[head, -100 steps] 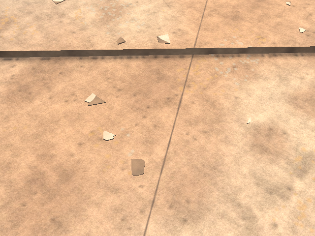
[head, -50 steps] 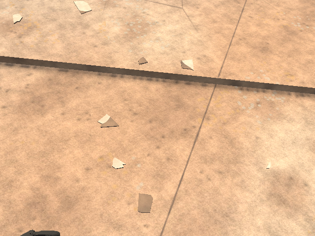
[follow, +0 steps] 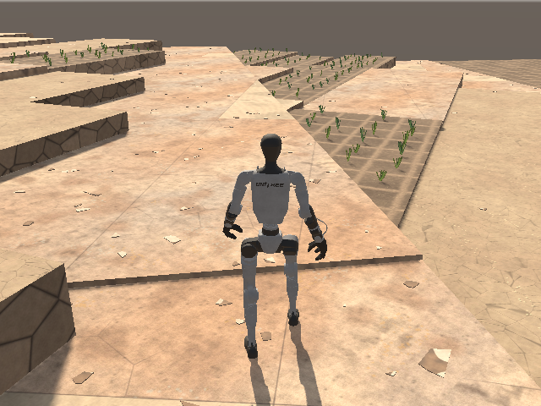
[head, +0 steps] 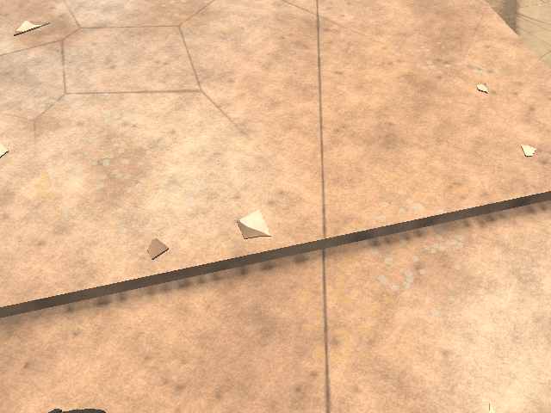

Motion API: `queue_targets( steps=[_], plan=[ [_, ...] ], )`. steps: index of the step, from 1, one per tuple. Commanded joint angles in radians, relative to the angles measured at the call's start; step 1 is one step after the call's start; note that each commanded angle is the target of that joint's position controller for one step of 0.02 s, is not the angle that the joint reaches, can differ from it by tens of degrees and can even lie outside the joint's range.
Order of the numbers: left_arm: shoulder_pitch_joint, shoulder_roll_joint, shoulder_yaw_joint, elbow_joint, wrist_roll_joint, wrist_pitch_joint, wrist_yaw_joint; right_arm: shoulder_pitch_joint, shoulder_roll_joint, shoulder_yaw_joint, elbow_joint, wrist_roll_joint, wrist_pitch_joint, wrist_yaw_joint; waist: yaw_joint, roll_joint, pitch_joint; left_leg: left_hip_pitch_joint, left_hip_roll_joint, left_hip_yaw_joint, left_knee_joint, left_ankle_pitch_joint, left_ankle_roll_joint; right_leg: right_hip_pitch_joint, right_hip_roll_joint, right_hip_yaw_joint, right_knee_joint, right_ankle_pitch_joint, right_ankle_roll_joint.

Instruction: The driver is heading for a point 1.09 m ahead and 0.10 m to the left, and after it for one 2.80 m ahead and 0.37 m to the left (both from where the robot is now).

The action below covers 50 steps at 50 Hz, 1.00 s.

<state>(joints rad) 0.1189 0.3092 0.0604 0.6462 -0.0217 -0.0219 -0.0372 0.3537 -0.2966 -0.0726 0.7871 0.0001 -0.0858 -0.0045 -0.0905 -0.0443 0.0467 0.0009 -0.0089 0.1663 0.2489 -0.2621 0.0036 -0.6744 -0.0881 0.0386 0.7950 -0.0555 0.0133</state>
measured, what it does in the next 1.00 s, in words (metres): walks ahead, turning left: right foot, then left foot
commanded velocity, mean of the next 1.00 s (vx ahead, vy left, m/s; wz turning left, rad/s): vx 0.16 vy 0.00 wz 0.18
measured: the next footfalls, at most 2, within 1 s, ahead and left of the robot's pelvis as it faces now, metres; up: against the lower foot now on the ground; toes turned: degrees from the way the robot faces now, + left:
right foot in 0.14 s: +0.25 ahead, -0.13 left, +0.00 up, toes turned -7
left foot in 0.72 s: +0.26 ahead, +0.10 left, +0.00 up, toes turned +9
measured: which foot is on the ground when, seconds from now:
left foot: down 0.00-0.14, up 0.16-0.70, down 0.72-1.00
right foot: up 0.00-0.12, down 0.14-0.72, up 0.74-1.00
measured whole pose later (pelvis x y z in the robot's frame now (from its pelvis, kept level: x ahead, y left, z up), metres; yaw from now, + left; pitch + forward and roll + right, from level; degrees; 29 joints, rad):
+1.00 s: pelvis +0.24 -0.01 +0.00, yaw +16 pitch +3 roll -2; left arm 0.08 0.32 0.08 0.78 -0.01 0.00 0.01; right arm 0.20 -0.31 -0.07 0.67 0.02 0.01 -0.02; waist -0.01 -0.02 0.04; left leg -0.25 -0.04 -0.10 0.42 -0.21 0.05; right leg -0.47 0.00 0.06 0.80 -0.34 0.07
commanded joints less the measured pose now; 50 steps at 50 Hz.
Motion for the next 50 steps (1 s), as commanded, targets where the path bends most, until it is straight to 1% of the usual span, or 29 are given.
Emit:
queue_targets(
  steps=[1,2,4,5,6,7,8,9,10,11,12,13,15,17,21,26,33,35,36,37,38,39,40,41,42,43,45,48,50],
  plan=[
    [-0.1,0.023,-0.005,-0.099,-0.003,-0.015,-0.02,-0.052,-0.179,-0.044,-0.056,0.016,-0.009,-0.006,0.016,0.097,0.035,-0.01,0.278,-0.078,-0.091,0.33,0.145,0.023,0.001,-0.034,-0.106,0.042,-0.028],
    [-0.118,0.03,-0.003,-0.11,-0.003,-0.014,-0.024,-0.043,-0.188,-0.048,-0.048,0.021,-0.004,-0.005,0.017,0.098,0.039,0.017,0.288,-0.065,-0.075,0.364,0.137,0.027,0.008,-0.045,-0.129,0.016,-0.043],
    [-0.102,0.061,0.013,-0.121,0.008,-0.012,-0.03,-0.059,-0.213,-0.055,-0.047,0.027,0.012,-0.012,0.051,0.119,0.014,0.052,0.281,-0.017,0.053,0.711,0.109,0.11,0.063,-0.099,-0.171,-0.066,-0.077],
    [-0.034,0.09,0.03,-0.11,0.015,-0.01,-0.029,-0.064,-0.228,-0.06,-0.049,0.032,0.021,-0.017,0.093,0.136,-0.04,0.053,0.268,0.0,0.176,0.892,0.091,0.214,0.108,-0.13,-0.184,-0.091,-0.098],
    [0.113,0.135,0.057,-0.072,0.016,-0.009,-0.023,-0.077,-0.222,-0.056,-0.056,0.039,0.026,-0.022,0.174,0.121,-0.121,-0.004,0.233,0.027,0.368,0.93,0.059,0.417,0.153,-0.141,-0.251,-0.008,-0.131],
    [0.238,0.187,0.081,-0.046,0.019,-0.002,-0.003,-0.044,-0.183,-0.038,-0.063,0.028,0.019,-0.021,0.233,0.057,-0.197,-0.209,0.186,0.027,0.617,0.696,0.01,0.697,0.105,-0.037,-0.286,0.188,-0.173],
    [0.206,0.287,0.079,-0.062,0.035,-0.003,0.022,0.069,-0.031,0.013,-0.105,-0.037,0.007,-0.004,0.107,-0.25,-0.316,-0.629,0.03,-0.01,1.009,-0.382,-0.059,1.068,-0.226,0.418,-0.221,0.639,-0.336],
    [0.224,0.229,0.06,-0.103,0.041,-0.01,0.018,0.098,-0.121,0.013,-0.058,-0.008,-0.005,0.007,0.177,-0.126,-0.586,-0.604,0.007,-0.245,1.169,-0.45,-0.06,1.085,-0.359,0.642,-0.312,0.601,-0.454],
    [0.19,0.16,0.038,-0.079,0.041,-0.013,0.009,-0.004,-0.178,-0.007,-0.062,0.035,0.002,0.009,0.193,-0.033,-0.46,-0.64,0.06,-0.263,1.156,-0.364,-0.053,0.98,-0.303,0.455,-0.33,0.651,-0.405],
    [0.144,0.124,0.027,-0.057,0.022,-0.02,0.006,-0.056,-0.157,0.002,-0.076,0.035,0.005,0.003,0.164,-0.004,-0.31,-0.673,0.098,-0.235,1.067,-0.303,-0.048,0.844,-0.242,0.318,-0.346,0.608,-0.352],
    [0.093,0.091,0.016,-0.047,0.016,-0.024,0.009,-0.077,-0.145,0.002,-0.061,0.022,0.014,-0.009,0.134,0.029,-0.234,-0.646,0.126,-0.23,0.998,-0.252,-0.052,0.722,-0.201,0.254,-0.378,0.544,-0.31],
    [0.057,0.078,0.009,-0.04,0.026,-0.028,0.009,-0.058,-0.147,-0.001,-0.052,0.018,0.031,-0.014,0.098,0.006,-0.198,-0.561,0.14,-0.238,0.957,-0.209,-0.058,0.602,-0.179,0.201,-0.419,0.546,-0.295],
    [0.007,0.062,0.005,-0.017,0.051,-0.045,0.007,0.015,-0.112,0.001,-0.017,0.017,0.064,-0.022,0.046,-0.005,-0.186,-0.407,0.129,-0.24,0.899,-0.132,-0.076,0.443,-0.156,0.1,-0.484,0.554,-0.288],
    [-0.034,0.055,0.003,0.008,0.06,-0.059,0.012,0.023,-0.092,0.002,-0.012,0.011,0.081,-0.033,0.03,-0.02,-0.163,-0.377,0.12,-0.25,0.806,-0.068,-0.092,0.4,-0.142,0.023,-0.519,0.547,-0.282],
    [-0.037,0.097,0.019,0.052,0.051,-0.039,0.043,-0.078,-0.094,-0.001,-0.05,0.01,0.091,-0.034,0.068,-0.04,-0.118,-0.437,0.126,-0.231,0.657,0.045,-0.091,0.464,-0.14,-0.033,-0.561,0.349,-0.257],
    [-0.004,0.116,0.03,0.086,0.039,0.006,0.062,-0.174,-0.095,-0.009,-0.108,0.013,0.111,-0.021,0.113,-0.019,-0.058,-0.533,0.137,-0.213,0.596,-0.028,-0.082,0.565,-0.206,0.0,-0.586,0.087,-0.278],
    [-0.001,0.154,0.049,0.094,0.015,0.048,0.067,-0.193,-0.075,-0.011,-0.152,0.02,0.115,0.02,0.108,-0.049,-0.111,-0.451,0.074,-0.118,0.409,-0.098,-0.042,0.702,-0.237,-0.06,-0.416,0.4,-0.235],
    [-0.004,0.151,0.051,0.102,-0.005,0.052,0.071,-0.143,-0.089,-0.021,-0.142,0.02,0.112,0.029,0.067,-0.045,-0.128,-0.308,0.035,-0.094,0.193,0.098,0.007,0.659,-0.194,-0.122,-0.299,0.371,-0.159],
    [0.039,0.13,0.048,0.115,0.002,0.043,0.067,-0.113,-0.158,-0.044,-0.14,0.014,0.11,0.017,0.064,0.039,-0.152,-0.162,0.07,-0.185,0.122,0.367,0.055,0.558,-0.126,-0.176,-0.171,0.238,-0.081],
    [0.008,0.082,0.033,0.069,0.051,0.026,0.058,-0.069,-0.296,-0.078,-0.155,-0.002,0.112,-0.006,0.076,0.311,-0.191,0.062,0.303,-0.5,0.187,0.899,0.188,0.245,0.008,-0.239,0.107,-0.2,0.015],
    [-0.073,0.076,0.028,0.044,0.057,0.02,0.055,-0.051,-0.269,-0.066,-0.167,-0.024,0.103,-0.002,0.018,0.316,-0.249,0.098,0.431,-0.657,0.166,0.987,0.371,0.07,0.115,-0.097,0.313,-0.634,0.055],
    [-0.086,0.113,0.04,0.048,0.034,0.02,0.049,-0.065,-0.233,-0.056,-0.17,-0.02,0.088,0.007,0.013,0.184,-0.245,0.086,0.386,-0.58,0.154,0.927,0.365,0.037,0.087,0.0,0.407,-0.622,0.049],
    [-0.08,0.104,0.04,0.053,0.015,0.023,0.05,-0.115,-0.214,-0.054,-0.168,-0.008,0.077,0.003,0.047,0.154,-0.197,0.062,0.318,-0.497,0.162,0.834,0.305,0.008,0.068,0.016,0.405,-0.543,0.041],
    [-0.065,0.103,0.042,0.066,0.018,0.025,0.057,-0.161,-0.194,-0.051,-0.173,0.009,0.075,0.0,0.068,0.119,-0.163,0.032,0.274,-0.46,0.157,0.761,0.257,-0.007,0.058,0.021,0.354,-0.477,0.043],
    [-0.062,0.119,0.047,0.069,0.025,0.029,0.065,-0.191,-0.18,-0.045,-0.179,0.02,0.078,-0.008,0.083,0.131,-0.154,0.001,0.254,-0.445,0.147,0.726,0.237,0.018,0.053,0.026,0.318,-0.422,0.05],
    [-0.05,0.107,0.045,0.073,0.026,0.03,0.065,-0.2,-0.183,-0.043,-0.184,0.017,0.084,-0.013,0.096,0.15,-0.157,-0.039,0.233,-0.432,0.142,0.739,0.235,0.064,0.072,0.016,0.306,-0.385,0.063],
    [-0.032,0.091,0.04,0.074,0.018,0.025,0.058,-0.175,-0.18,-0.046,-0.182,0.019,0.09,-0.02,0.093,0.161,-0.183,-0.042,0.208,-0.445,0.099,0.483,0.237,0.094,0.083,0.006,0.193,-0.318,0.072],
    [-0.104,0.078,0.033,0.054,0.011,0.008,0.044,-0.155,-0.189,-0.048,-0.179,0.024,0.086,-0.027,0.055,0.193,-0.124,-0.1,0.186,-0.519,0.018,-0.051,0.233,0.124,0.092,0.018,-0.008,-0.263,0.066],
    [-0.127,0.086,0.033,0.044,0.009,-0.012,0.033,-0.153,-0.204,-0.05,-0.179,0.017,0.082,-0.026,0.046,0.219,-0.082,-0.148,0.185,-0.559,-0.001,-0.159,0.233,0.16,0.101,0.022,-0.105,-0.263,0.054]
  ],
)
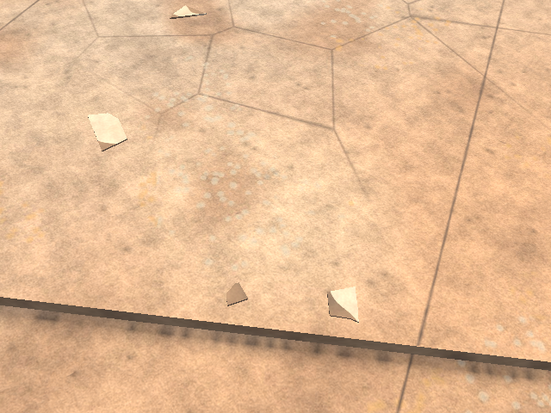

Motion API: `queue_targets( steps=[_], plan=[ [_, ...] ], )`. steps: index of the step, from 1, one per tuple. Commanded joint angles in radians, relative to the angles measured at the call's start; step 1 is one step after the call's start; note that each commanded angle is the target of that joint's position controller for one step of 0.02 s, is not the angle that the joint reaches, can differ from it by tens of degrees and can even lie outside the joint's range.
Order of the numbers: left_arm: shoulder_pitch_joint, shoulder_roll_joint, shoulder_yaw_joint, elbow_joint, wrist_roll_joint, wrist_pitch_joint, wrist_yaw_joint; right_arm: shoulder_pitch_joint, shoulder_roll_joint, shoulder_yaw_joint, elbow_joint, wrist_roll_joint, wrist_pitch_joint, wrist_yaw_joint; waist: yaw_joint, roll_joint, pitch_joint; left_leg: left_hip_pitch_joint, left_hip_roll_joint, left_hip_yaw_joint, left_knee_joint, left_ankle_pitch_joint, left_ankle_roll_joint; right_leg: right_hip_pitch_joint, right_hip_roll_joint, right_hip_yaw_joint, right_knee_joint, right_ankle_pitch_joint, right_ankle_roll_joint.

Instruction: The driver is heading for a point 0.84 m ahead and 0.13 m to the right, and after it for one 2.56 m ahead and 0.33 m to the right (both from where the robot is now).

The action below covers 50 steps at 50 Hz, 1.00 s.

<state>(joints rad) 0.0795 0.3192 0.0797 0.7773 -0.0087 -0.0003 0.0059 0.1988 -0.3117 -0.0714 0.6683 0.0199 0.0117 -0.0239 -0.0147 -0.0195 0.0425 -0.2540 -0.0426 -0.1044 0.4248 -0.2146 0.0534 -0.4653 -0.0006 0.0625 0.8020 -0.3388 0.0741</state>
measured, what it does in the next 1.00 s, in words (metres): walks ahead, turning right: right foot, then left foot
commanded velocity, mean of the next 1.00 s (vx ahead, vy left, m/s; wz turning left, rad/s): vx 0.20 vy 0.00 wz -0.25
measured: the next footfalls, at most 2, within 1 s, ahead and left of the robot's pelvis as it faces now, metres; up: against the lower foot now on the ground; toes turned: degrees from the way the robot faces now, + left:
right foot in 0.16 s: +0.10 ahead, -0.14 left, +0.00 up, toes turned +7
left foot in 0.54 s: +0.31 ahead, +0.10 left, +0.00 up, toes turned -8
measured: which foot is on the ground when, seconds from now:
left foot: down 0.00-0.16, up 0.18-0.52, down 0.54-0.96, up 0.98-1.00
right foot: up 0.00-0.14, down 0.16-0.54, up 0.56-0.96, down 0.98-1.00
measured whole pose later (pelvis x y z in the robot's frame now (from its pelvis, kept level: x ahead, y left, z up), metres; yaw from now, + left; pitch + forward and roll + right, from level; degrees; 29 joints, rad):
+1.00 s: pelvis +0.22 -0.04 -0.02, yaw -21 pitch +1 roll +2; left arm 0.19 0.31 0.07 0.64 -0.02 0.04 -0.01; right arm 0.14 -0.32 -0.08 0.73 0.01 0.00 0.00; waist -0.02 0.03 0.03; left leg -0.33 0.10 0.14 0.68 -0.41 -0.01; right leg -0.32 -0.02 -0.03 0.61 -0.33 -0.05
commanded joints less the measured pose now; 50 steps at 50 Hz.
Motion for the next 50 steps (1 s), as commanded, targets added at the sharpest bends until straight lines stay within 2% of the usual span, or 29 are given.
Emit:
queue_targets(
  steps=[1,4,7,8,9,10,11,12,13,15,18,20,22,25,26,27,28,29,30,31,34,36,39,43,46,47,48,49,50],
  plan=[
    [-0.088,0.081,0.015,-0.088,-0.006,-0.046,-0.015,0.005,-0.192,-0.052,-0.059,-0.005,-0.018,-0.004,-0.032,0.196,-0.071,0.089,0.215,-0.301,-0.173,-0.224,0.182,-0.021,0.018,-0.002,-0.15,0.016,-0.014],
    [-0.037,0.089,0.018,-0.07,-0.014,-0.078,-0.029,0.007,-0.176,-0.043,-0.056,-0.006,-0.022,0.003,-0.015,0.197,-0.078,0.046,0.212,-0.324,-0.145,-0.246,0.165,0.095,0.021,-0.024,-0.239,0.048,-0.04],
    [0.076,0.068,0.014,-0.018,-0.003,-0.099,-0.033,0.022,-0.1,-0.011,-0.04,-0.018,-0.031,0.009,0.037,0.159,-0.086,-0.056,0.155,-0.278,-0.045,-0.282,0.105,0.319,0.002,-0.052,-0.36,0.127,-0.085],
    [0.157,0.097,0.018,0.0,0.004,-0.103,-0.027,0.011,-0.047,0.007,-0.046,-0.024,-0.037,0.011,0.066,0.083,-0.097,-0.135,0.104,-0.209,0.108,-0.294,0.062,0.411,-0.099,0.073,-0.406,0.041,-0.127],
    [0.219,0.201,0.037,0.022,0.013,-0.1,-0.026,0.022,-0.004,0.018,-0.088,-0.02,-0.053,0.011,0.036,-0.155,-0.08,-0.327,-0.024,-0.013,0.35,-0.31,-0.002,0.493,-0.251,0.403,-0.534,-0.203,-0.256],
    [0.269,0.209,0.041,0.029,0.015,-0.102,-0.037,-0.041,-0.089,-0.001,-0.116,-0.004,-0.068,0.003,0.086,-0.22,-0.001,-0.513,-0.007,0.004,0.544,-0.425,-0.029,0.493,-0.377,0.687,-0.641,-0.355,-0.382],
    [0.239,0.159,0.025,0.021,0.004,-0.108,-0.038,-0.048,-0.142,-0.018,-0.108,0.008,-0.082,0.005,0.071,-0.142,0.059,-0.572,0.049,-0.026,0.629,-0.352,-0.022,0.47,-0.371,0.659,-0.636,-0.371,-0.382],
    [0.223,0.133,0.017,0.01,-0.002,-0.107,-0.035,-0.049,-0.136,-0.017,-0.095,0.001,-0.092,0.01,0.066,-0.126,0.055,-0.58,0.068,-0.013,0.647,-0.266,-0.02,0.479,-0.317,0.574,-0.631,-0.307,-0.354],
    [0.218,0.124,0.013,0.005,-0.006,-0.103,-0.03,-0.065,-0.123,-0.016,-0.095,-0.012,-0.103,0.015,0.068,-0.116,0.047,-0.586,0.085,0.005,0.627,-0.197,-0.023,0.488,-0.283,0.505,-0.629,-0.208,-0.332],
    [0.216,0.104,0.003,0.0,-0.005,-0.089,-0.014,-0.11,-0.09,-0.012,-0.109,-0.033,-0.118,0.022,0.064,-0.101,0.027,-0.512,0.087,0.035,0.532,-0.117,-0.054,0.465,-0.213,0.363,-0.607,0.186,-0.299],
    [0.215,0.125,0.012,0.004,-0.009,-0.058,0.013,-0.143,-0.004,0.014,-0.118,-0.036,-0.118,0.031,0.055,-0.111,-0.036,-0.303,0.025,0.103,0.311,-0.051,-0.109,0.382,-0.125,0.186,-0.534,0.604,-0.263],
    [0.243,0.165,0.029,0.005,-0.013,-0.037,0.022,-0.164,-0.012,0.011,-0.122,-0.02,-0.109,0.031,0.064,-0.127,-0.063,-0.206,-0.012,0.111,0.227,0.039,-0.121,0.337,-0.121,0.182,-0.5,0.646,-0.249],
    [0.253,0.164,0.034,0.001,-0.022,-0.02,0.029,-0.167,-0.038,0.0,-0.125,-0.01,-0.098,0.031,0.058,-0.128,-0.071,-0.146,-0.025,0.084,0.159,0.088,-0.116,0.319,-0.134,0.224,-0.468,0.607,-0.231],
    [0.188,0.144,0.034,-0.035,-0.029,-0.016,0.037,-0.09,-0.077,-0.021,-0.107,-0.012,-0.096,0.024,-0.011,-0.122,-0.089,0.018,-0.002,0.044,-0.01,0.22,-0.072,0.286,-0.116,0.281,-0.378,0.513,-0.175],
    [0.191,0.109,0.026,-0.048,-0.021,-0.021,0.035,-0.048,-0.112,-0.033,-0.102,-0.027,-0.099,0.014,-0.029,-0.091,-0.132,0.138,0.053,0.025,-0.051,0.31,-0.038,0.249,-0.067,0.261,-0.285,0.483,-0.14],
    [0.2,0.043,0.006,-0.078,0.005,-0.026,0.033,0.049,-0.182,-0.048,-0.103,-0.048,-0.096,0.0,-0.054,0.066,-0.26,0.361,0.262,-0.141,-0.007,0.569,0.034,0.128,0.002,0.195,-0.039,0.196,-0.098],
    [0.368,-0.01,-0.011,-0.075,0.003,-0.025,0.033,0.043,-0.205,-0.047,-0.103,-0.065,-0.074,0.003,0.023,0.317,-0.367,0.488,0.498,-0.43,-0.01,0.692,0.206,-0.058,0.113,0.104,0.195,-0.392,-0.051],
    [0.411,0.09,0.012,-0.042,-0.01,-0.009,0.034,0.022,-0.134,-0.034,-0.101,-0.047,-0.06,0.009,0.031,0.251,-0.326,0.401,0.494,-0.46,-0.049,0.525,0.232,-0.099,0.032,0.091,0.345,-0.365,-0.021],
    [0.345,0.139,0.029,-0.041,-0.019,0.007,0.037,-0.027,-0.075,-0.016,-0.11,-0.036,-0.056,0.01,0.021,0.176,-0.218,0.319,0.421,-0.321,-0.054,0.438,0.196,-0.139,0.004,0.068,0.407,-0.294,-0.004],
    [0.31,0.138,0.034,-0.041,-0.02,0.022,0.043,-0.077,-0.057,-0.009,-0.108,-0.034,-0.052,0.012,0.031,0.129,-0.169,0.242,0.361,-0.218,-0.072,0.385,0.167,-0.142,-0.018,0.051,0.409,-0.24,0.009],
    [0.269,0.094,0.03,-0.075,-0.011,0.052,0.043,-0.131,-0.077,-0.015,-0.085,-0.049,-0.048,0.008,0.049,0.16,-0.099,0.055,0.296,-0.052,-0.138,0.355,0.169,-0.058,-0.039,0.0,0.363,-0.12,0.033],
    [0.227,0.067,0.021,-0.108,-0.008,0.053,0.037,-0.127,-0.085,-0.02,-0.07,-0.048,-0.048,0.001,0.037,0.171,-0.101,0.064,0.309,-0.015,-0.156,0.35,0.193,-0.056,-0.051,-0.016,0.28,-0.085,0.036],
    [0.164,0.056,0.01,-0.15,0.001,0.052,0.018,-0.139,-0.111,-0.029,-0.057,-0.038,-0.041,-0.005,0.024,0.152,-0.125,0.077,0.334,0.03,-0.158,0.345,0.204,-0.006,-0.075,-0.03,0.14,-0.026,0.02],
    [0.122,0.083,0.013,-0.188,-0.004,0.056,-0.008,-0.136,-0.151,-0.041,-0.039,-0.024,-0.028,0.004,0.014,0.153,-0.127,0.085,0.359,0.071,-0.138,0.315,0.187,0.074,-0.067,-0.074,-0.001,0.004,-0.017],
    [0.132,0.087,0.019,-0.193,-0.011,0.058,-0.022,-0.125,-0.175,-0.05,-0.019,0.004,-0.026,0.013,0.033,0.139,-0.121,0.043,0.357,0.088,-0.126,-0.046,0.131,0.181,-0.044,-0.121,-0.168,0.049,-0.08],
    [0.172,0.096,0.026,-0.174,-0.011,0.055,-0.023,-0.118,-0.156,-0.045,-0.009,0.011,-0.026,0.014,0.05,0.126,-0.116,-0.018,0.33,0.116,-0.086,-0.171,0.098,0.269,-0.017,-0.14,-0.23,0.055,-0.107],
    [0.254,0.119,0.04,-0.14,-0.016,0.051,-0.016,-0.103,-0.111,-0.032,0.003,0.004,-0.028,0.017,0.074,0.078,-0.123,-0.111,0.287,0.169,0.021,-0.274,0.052,0.396,-0.001,-0.123,-0.28,0.024,-0.141],
    [0.347,0.179,0.055,-0.123,-0.018,0.042,-0.001,-0.11,-0.027,-0.003,-0.006,-0.023,-0.032,0.031,0.096,-0.163,-0.115,-0.325,0.175,0.283,0.373,-0.371,-0.037,0.545,-0.187,0.172,-0.436,-0.04,-0.225],
    [0.339,0.283,0.066,-0.154,0.002,0.015,-0.004,-0.162,-0.039,-0.005,-0.067,-0.025,-0.047,0.033,0.103,-0.296,-0.075,-0.611,0.036,0.193,0.588,-0.461,-0.076,0.536,-0.394,0.598,-0.572,-0.229,-0.413]
  ],
)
